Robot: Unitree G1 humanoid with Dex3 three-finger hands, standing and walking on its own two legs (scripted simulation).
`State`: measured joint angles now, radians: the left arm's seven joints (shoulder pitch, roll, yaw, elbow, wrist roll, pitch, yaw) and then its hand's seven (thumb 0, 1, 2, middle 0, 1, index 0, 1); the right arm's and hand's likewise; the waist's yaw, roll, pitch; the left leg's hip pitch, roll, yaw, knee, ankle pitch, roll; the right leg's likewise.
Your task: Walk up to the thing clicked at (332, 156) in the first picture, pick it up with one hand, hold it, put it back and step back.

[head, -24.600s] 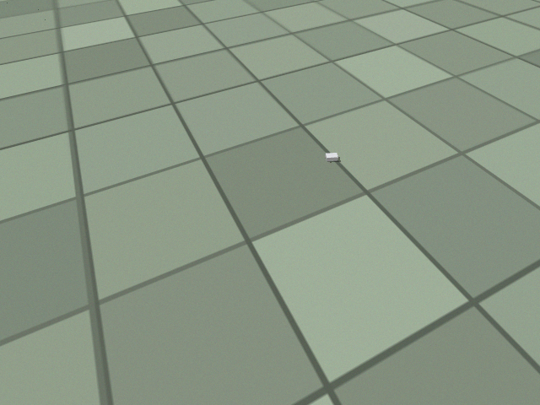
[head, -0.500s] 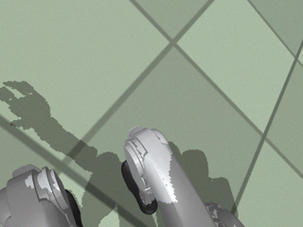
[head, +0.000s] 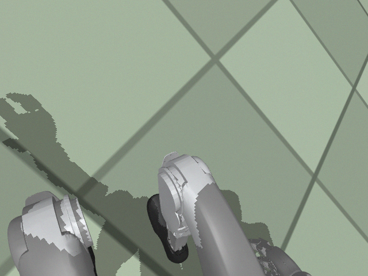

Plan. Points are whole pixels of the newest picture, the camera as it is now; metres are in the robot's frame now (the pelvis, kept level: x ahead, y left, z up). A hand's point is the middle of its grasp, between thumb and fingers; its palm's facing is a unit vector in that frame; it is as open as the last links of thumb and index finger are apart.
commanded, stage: approach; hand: left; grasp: from above
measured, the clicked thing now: out of the picture +0.51 +0.34 -0.31
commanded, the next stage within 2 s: close in in 0.38 s
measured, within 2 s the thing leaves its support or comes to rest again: neither
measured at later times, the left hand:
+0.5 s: hand out of the picture +0.50 +0.34 -0.18, palm faces -0.43 -0.06 -0.90, open 10.8 cm
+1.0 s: hand out of the picture +0.49 +0.33 -0.23, palm faces -0.44 -0.08 -0.89, open 11.8 cm
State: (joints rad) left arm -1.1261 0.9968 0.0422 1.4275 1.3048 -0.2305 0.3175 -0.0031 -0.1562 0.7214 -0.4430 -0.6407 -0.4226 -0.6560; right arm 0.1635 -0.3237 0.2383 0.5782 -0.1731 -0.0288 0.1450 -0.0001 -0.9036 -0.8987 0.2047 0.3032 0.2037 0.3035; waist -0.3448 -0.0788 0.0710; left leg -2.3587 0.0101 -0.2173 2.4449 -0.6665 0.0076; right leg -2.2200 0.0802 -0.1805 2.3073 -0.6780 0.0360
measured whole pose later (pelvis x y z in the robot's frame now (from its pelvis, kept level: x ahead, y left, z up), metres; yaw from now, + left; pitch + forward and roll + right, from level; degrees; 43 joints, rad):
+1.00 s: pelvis +0.00 +0.00 -0.01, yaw -1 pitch +30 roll -14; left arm -1.15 1.07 0.05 1.60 1.32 -0.24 0.43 0.00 -0.12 0.66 -0.46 -0.57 -0.44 -0.59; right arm 0.15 -0.32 0.31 0.58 -0.20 -0.09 0.14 0.00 -0.90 -0.90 0.20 0.30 0.20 0.30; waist -0.39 -0.13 0.15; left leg -2.36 0.02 -0.23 2.48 -0.67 0.01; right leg -2.23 0.09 -0.19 2.33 -0.66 0.04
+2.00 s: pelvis +0.00 +0.00 -0.01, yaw -3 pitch +28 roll -15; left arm -1.15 1.14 0.06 1.68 1.28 -0.22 0.52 0.00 -0.09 0.63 -0.44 -0.62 -0.43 -0.62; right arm 0.11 -0.34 0.39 0.57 -0.23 -0.16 0.16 0.00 -0.90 -0.90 0.20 0.30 0.20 0.30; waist -0.43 -0.17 0.22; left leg -2.35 0.03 -0.27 2.52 -0.69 0.01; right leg -2.21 0.11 -0.22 2.33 -0.66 0.05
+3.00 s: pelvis +0.00 +0.00 -0.01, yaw -4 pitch +27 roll -16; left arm -1.15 1.17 0.04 1.67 1.26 -0.23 0.50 0.00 0.03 0.53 -0.51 -0.58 -0.51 -0.57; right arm 0.09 -0.35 0.42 0.57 -0.23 -0.15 0.15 0.00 -0.90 -0.90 0.20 0.30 0.20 0.30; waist -0.42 -0.17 0.23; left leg -2.34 0.04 -0.28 2.52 -0.70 0.01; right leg -2.20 0.12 -0.23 2.32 -0.65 0.05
